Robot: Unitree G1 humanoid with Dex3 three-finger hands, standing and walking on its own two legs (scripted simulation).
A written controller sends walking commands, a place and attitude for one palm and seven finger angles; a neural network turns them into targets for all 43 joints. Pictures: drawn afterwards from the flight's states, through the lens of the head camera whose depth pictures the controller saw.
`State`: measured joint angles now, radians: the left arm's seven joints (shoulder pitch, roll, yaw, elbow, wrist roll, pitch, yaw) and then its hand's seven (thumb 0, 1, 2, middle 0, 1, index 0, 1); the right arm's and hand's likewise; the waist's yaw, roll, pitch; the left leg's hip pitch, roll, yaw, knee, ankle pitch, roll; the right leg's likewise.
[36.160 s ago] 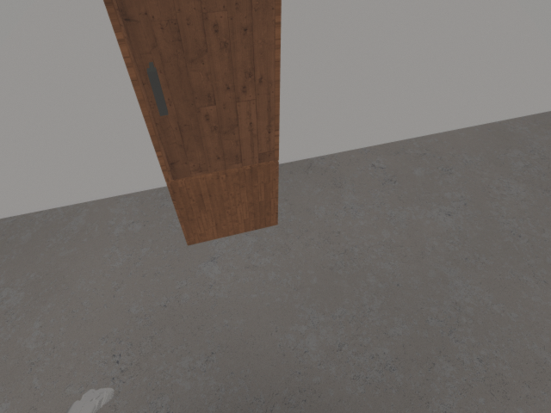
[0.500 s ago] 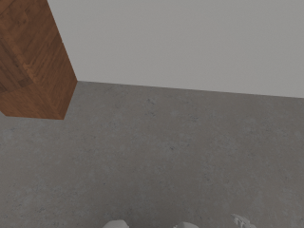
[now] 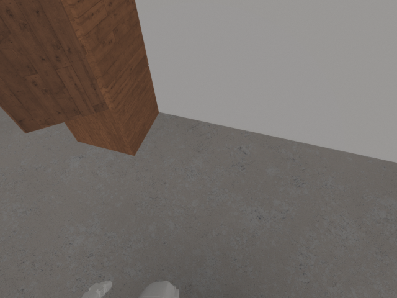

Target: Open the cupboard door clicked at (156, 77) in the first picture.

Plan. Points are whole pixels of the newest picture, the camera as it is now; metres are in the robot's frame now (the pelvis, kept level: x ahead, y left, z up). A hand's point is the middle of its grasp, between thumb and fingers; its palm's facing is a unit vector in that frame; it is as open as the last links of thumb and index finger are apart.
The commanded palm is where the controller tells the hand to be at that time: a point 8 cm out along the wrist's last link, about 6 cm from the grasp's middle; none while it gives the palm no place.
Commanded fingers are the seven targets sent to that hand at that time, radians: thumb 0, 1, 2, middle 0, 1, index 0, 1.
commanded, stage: turn to face it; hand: left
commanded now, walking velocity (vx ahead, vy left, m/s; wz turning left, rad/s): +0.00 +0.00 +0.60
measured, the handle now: out of the picture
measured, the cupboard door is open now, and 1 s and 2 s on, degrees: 40 40 40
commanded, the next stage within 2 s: take the last steps up to it in 0.60 s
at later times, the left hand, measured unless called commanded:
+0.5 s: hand out of the picture +0.07 +0.23 -0.16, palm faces +0.27 -0.92 -0.27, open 7.4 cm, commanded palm none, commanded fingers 0.00 0.90 0.90 -0.20 -0.30 -0.20 -0.30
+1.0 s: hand out of the picture -0.03 +0.22 -0.19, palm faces +0.46 -0.87 -0.19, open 7.4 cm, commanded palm none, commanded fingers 0.00 0.90 0.90 -0.20 -0.30 -0.20 -0.30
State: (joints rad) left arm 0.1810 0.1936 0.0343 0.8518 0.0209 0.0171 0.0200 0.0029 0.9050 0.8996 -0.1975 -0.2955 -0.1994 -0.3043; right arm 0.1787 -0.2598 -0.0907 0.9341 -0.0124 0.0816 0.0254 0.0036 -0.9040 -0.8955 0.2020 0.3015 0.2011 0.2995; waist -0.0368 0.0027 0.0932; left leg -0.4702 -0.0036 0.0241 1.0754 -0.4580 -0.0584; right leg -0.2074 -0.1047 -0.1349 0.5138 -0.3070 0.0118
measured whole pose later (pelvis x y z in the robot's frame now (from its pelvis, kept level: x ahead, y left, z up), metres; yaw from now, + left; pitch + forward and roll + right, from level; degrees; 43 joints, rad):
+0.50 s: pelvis +0.03 +0.00 -0.01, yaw +14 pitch +0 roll +0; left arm 0.17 0.24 0.06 0.89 0.01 0.05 0.01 0.00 0.91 0.90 -0.19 -0.29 -0.20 -0.30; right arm 0.17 -0.21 -0.04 0.93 -0.02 0.04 0.00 0.00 -0.90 -0.90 0.21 0.30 0.21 0.30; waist 0.00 0.01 0.08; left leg -0.27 -0.02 -0.05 0.54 -0.28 0.00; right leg -0.35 -0.05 -0.04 0.74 -0.39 0.07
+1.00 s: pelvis +0.05 +0.04 -0.01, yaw +23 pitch +0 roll +0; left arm 0.30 0.24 0.07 1.03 0.02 0.04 -0.01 0.01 0.91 0.90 -0.20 -0.30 -0.20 -0.30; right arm 0.21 -0.19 -0.04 0.97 -0.02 -0.01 0.00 0.00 -0.90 -0.90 0.20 0.30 0.20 0.30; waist 0.03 -0.07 0.05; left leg -0.22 -0.04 0.10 0.55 -0.34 0.08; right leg -0.37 -0.12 -0.10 0.97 -0.50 0.03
